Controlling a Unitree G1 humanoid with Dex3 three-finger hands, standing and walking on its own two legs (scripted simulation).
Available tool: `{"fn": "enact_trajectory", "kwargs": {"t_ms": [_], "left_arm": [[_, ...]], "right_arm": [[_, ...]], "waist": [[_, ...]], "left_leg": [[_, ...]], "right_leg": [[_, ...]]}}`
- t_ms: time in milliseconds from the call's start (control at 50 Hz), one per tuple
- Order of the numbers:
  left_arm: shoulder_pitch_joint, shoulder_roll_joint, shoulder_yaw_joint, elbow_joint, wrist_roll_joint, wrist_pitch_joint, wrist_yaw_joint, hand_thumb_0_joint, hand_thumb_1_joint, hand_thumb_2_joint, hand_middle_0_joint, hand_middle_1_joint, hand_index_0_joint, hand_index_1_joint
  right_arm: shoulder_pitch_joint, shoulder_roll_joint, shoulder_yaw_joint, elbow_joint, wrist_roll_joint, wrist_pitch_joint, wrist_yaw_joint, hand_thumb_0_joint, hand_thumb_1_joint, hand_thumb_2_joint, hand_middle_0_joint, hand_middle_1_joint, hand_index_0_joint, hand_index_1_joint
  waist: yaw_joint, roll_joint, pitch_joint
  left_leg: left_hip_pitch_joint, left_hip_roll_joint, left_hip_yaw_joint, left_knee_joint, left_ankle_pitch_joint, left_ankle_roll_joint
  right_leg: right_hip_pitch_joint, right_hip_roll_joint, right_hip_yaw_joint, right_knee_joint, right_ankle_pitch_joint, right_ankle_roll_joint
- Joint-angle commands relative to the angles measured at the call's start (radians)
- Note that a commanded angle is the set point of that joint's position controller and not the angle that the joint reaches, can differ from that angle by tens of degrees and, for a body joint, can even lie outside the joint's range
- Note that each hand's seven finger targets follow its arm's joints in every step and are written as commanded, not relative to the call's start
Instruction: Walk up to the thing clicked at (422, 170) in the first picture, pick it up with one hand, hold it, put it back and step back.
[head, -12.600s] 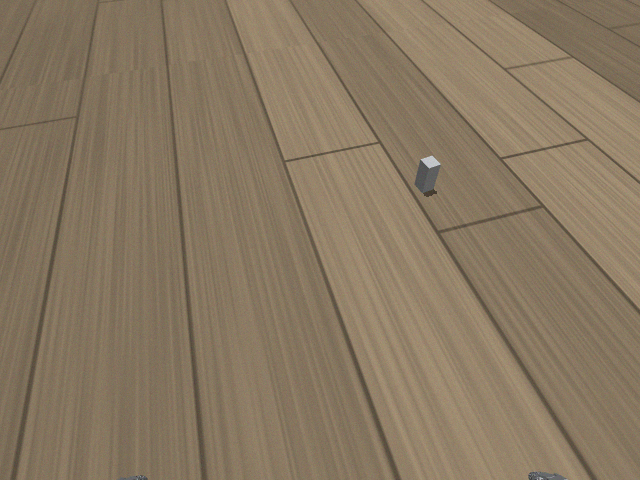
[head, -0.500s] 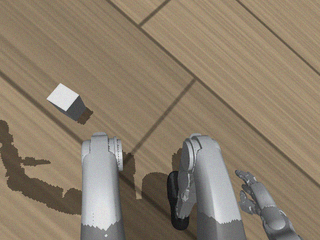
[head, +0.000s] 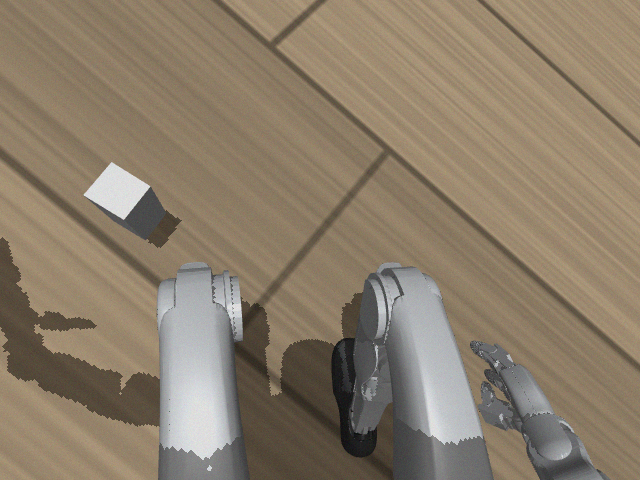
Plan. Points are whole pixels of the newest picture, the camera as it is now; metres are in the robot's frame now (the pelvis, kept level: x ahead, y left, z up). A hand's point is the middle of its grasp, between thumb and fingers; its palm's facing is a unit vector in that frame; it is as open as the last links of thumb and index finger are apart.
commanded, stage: go down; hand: left
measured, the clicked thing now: (130, 205) +0.44 +0.30 -0.28
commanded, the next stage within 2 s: none
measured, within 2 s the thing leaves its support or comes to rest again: neither
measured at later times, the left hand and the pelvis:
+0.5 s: hand out of the picture +0.33 +0.50 +0.04, palm faces +0.40 -0.91 -0.02, open 17.3 cm; pelvis +0.00 +0.00 +0.00, yaw +0 degrees
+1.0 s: hand out of the picture +0.33 +0.49 +0.04, palm faces +0.38 -0.92 -0.03, open 17.4 cm; pelvis +0.00 +0.00 +0.00, yaw +0 degrees
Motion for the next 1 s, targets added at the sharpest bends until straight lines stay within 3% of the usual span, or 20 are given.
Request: {"fn": "enact_trajectory", "kwargs": {"t_ms": [0,60,100,160,180,280,300,320,360,440,500,540,620,660,680,700,740,860,960,980], "left_arm": [[-0.105,0.476,0.070,-0.190,-0.050,-0.057,0.012,0.000,-0.470,0.061,-0.044,-0.040,-0.043,-0.040],[-0.113,0.439,0.049,-0.125,-0.060,-0.062,0.007,0.000,-0.448,0.080,-0.034,-0.037,-0.033,-0.037],[-0.133,0.476,0.062,-0.132,-0.053,-0.072,0.007,0.000,-0.457,0.077,-0.033,-0.033,-0.032,-0.034],[-0.157,0.483,0.051,-0.150,-0.040,-0.080,0.001,0.000,-0.462,0.053,-0.041,-0.021,-0.040,-0.021],[-0.137,0.457,0.039,-0.118,-0.039,-0.077,-0.005,0.000,-0.470,0.053,-0.045,-0.025,-0.043,-0.026],[-0.161,0.486,0.048,-0.181,-0.041,-0.073,-0.011,0.000,-0.479,0.062,-0.038,-0.034,-0.040,-0.032],[-0.163,0.474,0.043,-0.181,-0.042,-0.070,-0.009,0.000,-0.486,0.055,-0.041,-0.035,-0.043,-0.033],[-0.160,0.510,0.061,-0.205,-0.039,-0.067,-0.006,0.000,-0.498,0.057,-0.043,-0.037,-0.044,-0.036],[-0.165,0.524,0.072,-0.224,-0.043,-0.060,0.001,0.000,-0.503,0.058,-0.041,-0.036,-0.042,-0.036],[-0.115,0.486,0.071,-0.198,-0.046,-0.044,0.011,0.000,-0.507,0.065,-0.043,-0.044,-0.041,-0.046],[-0.111,0.448,0.050,-0.171,-0.044,-0.043,0.012,0.000,-0.487,0.061,-0.041,-0.030,-0.037,-0.033],[-0.112,0.474,0.064,-0.173,-0.044,-0.051,0.011,0.000,-0.483,0.056,-0.039,-0.030,-0.037,-0.031],[-0.101,0.418,0.035,-0.131,-0.057,-0.064,-0.008,0.000,-0.508,0.050,-0.044,-0.028,-0.041,-0.030],[-0.144,0.466,0.054,-0.184,-0.058,-0.077,-0.012,0.000,-0.493,0.044,-0.042,-0.025,-0.043,-0.024],[-0.121,0.441,0.048,-0.135,-0.063,-0.074,-0.018,0.000,-0.510,0.047,-0.042,-0.036,-0.047,-0.032],[-0.166,0.482,0.055,-0.184,-0.058,-0.080,-0.017,0.000,-0.511,0.050,-0.045,-0.032,-0.046,-0.031],[-0.169,0.475,0.050,-0.164,-0.048,-0.079,-0.014,0.000,-0.500,0.054,-0.043,-0.035,-0.044,-0.033],[-0.167,0.508,0.050,-0.217,-0.030,-0.062,-0.006,0.000,-0.546,0.051,-0.045,-0.038,-0.046,-0.038],[-0.139,0.501,0.066,-0.221,-0.043,-0.048,0.008,0.000,-0.526,0.040,-0.042,-0.033,-0.046,-0.029],[-0.132,0.487,0.057,-0.187,-0.044,-0.042,0.010,0.000,-0.531,0.039,-0.040,-0.029,-0.043,-0.025]], "right_arm": [[0.117,-0.259,-0.093,-0.035,0.017,-0.024,-0.016,0.000,-0.909,-0.903,0.200,0.300,0.200,0.300],[0.109,-0.259,-0.089,-0.036,0.016,-0.026,-0.020,0.000,-0.900,-0.902,0.200,0.300,0.200,0.300],[0.102,-0.258,-0.086,-0.036,0.010,-0.027,-0.019,0.000,-0.901,-0.902,0.200,0.300,0.200,0.300],[0.113,-0.259,-0.086,-0.032,0.003,-0.028,-0.017,0.000,-0.904,-0.902,0.200,0.300,0.200,0.300],[0.114,-0.259,-0.088,-0.034,0.002,-0.029,-0.017,0.000,-0.904,-0.902,0.200,0.300,0.200,0.300],[0.121,-0.266,-0.095,-0.030,0.005,-0.029,-0.015,0.000,-0.903,-0.902,0.200,0.300,0.200,0.300],[0.122,-0.267,-0.094,-0.030,0.006,-0.028,-0.015,0.000,-0.906,-0.902,0.200,0.300,0.200,0.300],[0.122,-0.264,-0.095,-0.031,0.009,-0.029,-0.015,0.000,-0.905,-0.901,0.200,0.300,0.200,0.299],[0.120,-0.266,-0.095,-0.028,0.011,-0.024,-0.017,0.000,-0.907,-0.902,0.200,0.300,0.200,0.300],[0.122,-0.258,-0.093,-0.030,0.012,-0.021,-0.016,0.000,-0.910,-0.903,0.200,0.300,0.200,0.300],[0.116,-0.250,-0.094,-0.036,0.015,-0.023,-0.016,0.000,-0.908,-0.903,0.200,0.300,0.200,0.300],[0.113,-0.252,-0.094,-0.036,0.014,-0.022,-0.016,0.000,-0.910,-0.903,0.200,0.300,0.200,0.300],[0.108,-0.259,-0.097,-0.042,0.014,-0.028,-0.014,0.000,-0.910,-0.903,0.200,0.300,0.200,0.300],[0.113,-0.266,-0.099,-0.038,0.013,-0.028,-0.017,0.000,-0.909,-0.902,0.200,0.300,0.200,0.300],[0.114,-0.270,-0.092,-0.034,0.010,-0.028,-0.017,0.000,-0.907,-0.901,0.200,0.300,0.200,0.300],[0.113,-0.267,-0.093,-0.039,0.010,-0.029,-0.017,0.000,-0.904,-0.901,0.200,0.300,0.200,0.300],[0.122,-0.265,-0.089,-0.031,0.007,-0.028,-0.017,0.000,-0.906,-0.902,0.200,0.300,0.200,0.300],[0.115,-0.264,-0.097,-0.034,0.008,-0.024,-0.019,0.000,-0.907,-0.902,0.200,0.300,0.200,0.300],[0.114,-0.260,-0.095,-0.033,0.016,-0.022,-0.021,0.000,-0.911,-0.902,0.200,0.300,0.200,0.300],[0.108,-0.256,-0.095,-0.040,0.018,-0.023,-0.022,0.000,-0.912,-0.902,0.200,0.300,0.200,0.300]], "waist": [[0.063,0.352,-0.627],[0.039,0.293,-0.570],[0.048,0.294,-0.564],[0.041,0.321,-0.594],[0.035,0.307,-0.598],[0.052,0.353,-0.649],[0.043,0.349,-0.642],[0.065,0.359,-0.655],[0.076,0.373,-0.668],[0.076,0.366,-0.655],[0.058,0.323,-0.606],[0.063,0.316,-0.598],[0.034,0.286,-0.587],[0.046,0.324,-0.623],[0.039,0.340,-0.610],[0.043,0.340,-0.622],[0.035,0.343,-0.623],[0.067,0.385,-0.655],[0.074,0.387,-0.641],[0.062,0.345,-0.622]], "left_leg": [[0.528,0.007,0.063,-0.336,0.125,0.028],[0.480,0.008,0.064,-0.310,0.113,0.036],[0.468,0.011,0.067,-0.303,0.105,0.036],[0.490,0.012,0.072,-0.302,0.116,0.034],[0.495,0.012,0.073,-0.299,0.111,0.034],[0.529,0.010,0.074,-0.312,0.117,0.030],[0.524,0.009,0.071,-0.315,0.113,0.029],[0.525,0.009,0.073,-0.322,0.107,0.029],[0.546,0.009,0.076,-0.324,0.119,0.028],[0.549,0.007,0.074,-0.318,0.175,0.027],[0.501,0.006,0.074,-0.314,0.149,0.032],[0.487,0.006,0.075,-0.313,0.137,0.035],[0.490,0.009,0.065,-0.306,0.130,0.035],[0.522,0.009,0.062,-0.312,0.138,0.031],[0.543,0.012,0.057,-0.312,0.155,0.027],[0.522,0.011,0.060,-0.312,0.134,0.029],[0.529,0.010,0.061,-0.312,0.136,0.029],[0.549,0.009,0.073,-0.334,0.109,0.026],[0.538,0.004,0.071,-0.344,0.096,0.028],[0.513,0.004,0.073,-0.335,0.080,0.032]], "right_leg": [[0.213,0.027,-0.043,-0.193,0.103,-0.063],[0.202,0.030,-0.041,-0.203,0.098,-0.059],[0.207,0.031,-0.038,-0.204,0.092,-0.058],[0.229,0.031,-0.038,-0.200,0.100,-0.058],[0.223,0.032,-0.037,-0.204,0.097,-0.057],[0.234,0.029,-0.037,-0.203,0.103,-0.059],[0.226,0.028,-0.041,-0.197,0.099,-0.059],[0.236,0.029,-0.039,-0.199,0.092,-0.061],[0.231,0.028,-0.033,-0.198,0.101,-0.062],[0.227,0.027,-0.036,-0.192,0.134,-0.064],[0.217,0.029,-0.036,-0.200,0.120,-0.062],[0.226,0.030,-0.034,-0.207,0.111,-0.060],[0.206,0.032,-0.041,-0.204,0.106,-0.059],[0.206,0.030,-0.041,-0.199,0.112,-0.061],[0.197,0.030,-0.045,-0.188,0.123,-0.063],[0.214,0.030,-0.042,-0.194,0.110,-0.062],[0.219,0.029,-0.044,-0.193,0.112,-0.061],[0.215,0.028,-0.036,-0.197,0.095,-0.063],[0.211,0.026,-0.037,-0.198,0.087,-0.063],[0.209,0.028,-0.034,-0.213,0.074,-0.060]]}}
